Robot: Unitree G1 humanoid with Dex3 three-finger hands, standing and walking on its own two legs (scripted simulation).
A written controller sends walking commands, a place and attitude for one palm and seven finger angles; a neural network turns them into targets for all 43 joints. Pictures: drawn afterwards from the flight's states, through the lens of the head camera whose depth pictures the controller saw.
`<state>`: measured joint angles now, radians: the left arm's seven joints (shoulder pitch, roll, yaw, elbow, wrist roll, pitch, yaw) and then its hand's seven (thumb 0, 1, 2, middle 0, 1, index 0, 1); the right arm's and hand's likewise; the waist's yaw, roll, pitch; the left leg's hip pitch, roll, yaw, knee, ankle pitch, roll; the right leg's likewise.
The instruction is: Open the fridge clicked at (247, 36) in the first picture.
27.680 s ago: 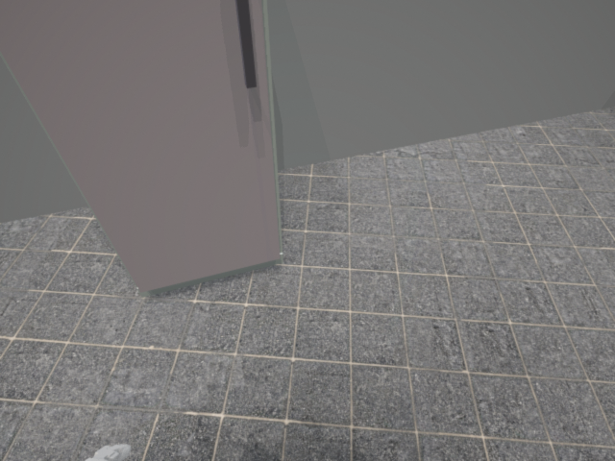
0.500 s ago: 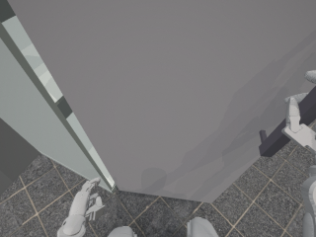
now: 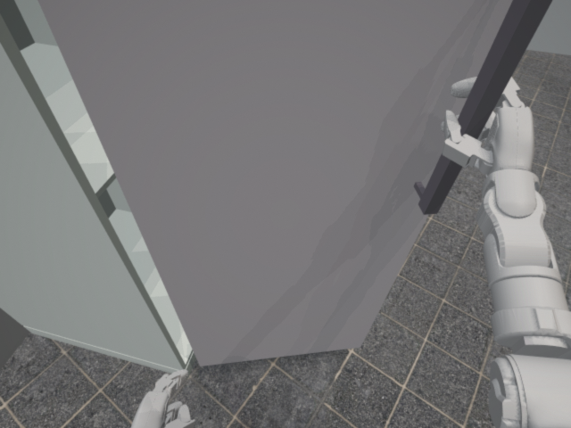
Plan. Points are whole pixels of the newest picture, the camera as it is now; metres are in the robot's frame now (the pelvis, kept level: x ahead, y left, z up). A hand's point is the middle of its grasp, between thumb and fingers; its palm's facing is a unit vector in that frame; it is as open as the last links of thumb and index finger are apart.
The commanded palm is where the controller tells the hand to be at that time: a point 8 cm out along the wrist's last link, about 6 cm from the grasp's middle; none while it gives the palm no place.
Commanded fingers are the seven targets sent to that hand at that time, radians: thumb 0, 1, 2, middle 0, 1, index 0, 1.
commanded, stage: stop walking and hold the door back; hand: right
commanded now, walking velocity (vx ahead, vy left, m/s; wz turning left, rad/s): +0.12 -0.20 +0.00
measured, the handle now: (465, 108) +0.46 -0.21 +0.24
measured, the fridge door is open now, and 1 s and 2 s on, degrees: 69 67 69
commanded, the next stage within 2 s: loosen the grip on the handle in 0.70 s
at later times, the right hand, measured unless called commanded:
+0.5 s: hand (450, 138) +0.43 -0.19 +0.22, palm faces +0.11 +0.98 -0.17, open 6.0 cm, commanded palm +0.40 -0.26 +0.20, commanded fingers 0.00 -0.90 -0.90 0.45 1.40 0.45 1.40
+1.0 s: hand (455, 135) +0.43 -0.20 +0.22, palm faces +0.10 +0.99 -0.12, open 7.9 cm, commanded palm +0.39 -0.24 +0.21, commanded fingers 0.00 0.43 -0.26 0.44 1.38 0.44 1.38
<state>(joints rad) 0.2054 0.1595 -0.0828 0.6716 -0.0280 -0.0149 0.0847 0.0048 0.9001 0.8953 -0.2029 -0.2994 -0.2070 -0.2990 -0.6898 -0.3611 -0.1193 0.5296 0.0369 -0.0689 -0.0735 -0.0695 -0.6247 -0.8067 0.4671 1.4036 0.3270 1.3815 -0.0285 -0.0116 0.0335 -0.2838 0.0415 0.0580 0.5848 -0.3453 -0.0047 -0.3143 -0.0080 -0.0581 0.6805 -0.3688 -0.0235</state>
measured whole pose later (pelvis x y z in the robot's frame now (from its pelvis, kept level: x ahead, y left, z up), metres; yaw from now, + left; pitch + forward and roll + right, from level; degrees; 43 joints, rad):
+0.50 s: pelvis +0.01 -0.05 +0.01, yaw +6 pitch +0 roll +0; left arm 0.23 0.21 -0.01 0.65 -0.02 -0.04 0.07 0.01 0.91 0.90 -0.19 -0.30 -0.20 -0.30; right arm -0.48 -0.35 -0.24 0.23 0.03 -0.15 -0.05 -0.10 -0.65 -0.77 0.46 1.43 0.33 1.38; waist 0.05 0.02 0.07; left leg -0.28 0.03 0.04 0.56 -0.28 -0.01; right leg -0.27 -0.10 -0.14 0.58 -0.29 0.02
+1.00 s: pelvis -0.02 -0.05 +0.01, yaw +5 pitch +1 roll -1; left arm 0.25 0.26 0.02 0.67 -0.01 -0.13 0.02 0.00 0.90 0.90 -0.20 -0.30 -0.20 -0.30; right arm -0.68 -0.35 -0.26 0.61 0.04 -0.16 0.00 -0.04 -0.36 -0.65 0.47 1.40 0.36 1.36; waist 0.05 0.01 -0.02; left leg -0.35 0.04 0.05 0.53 -0.20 0.00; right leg -0.32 -0.08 -0.14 0.50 -0.19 0.02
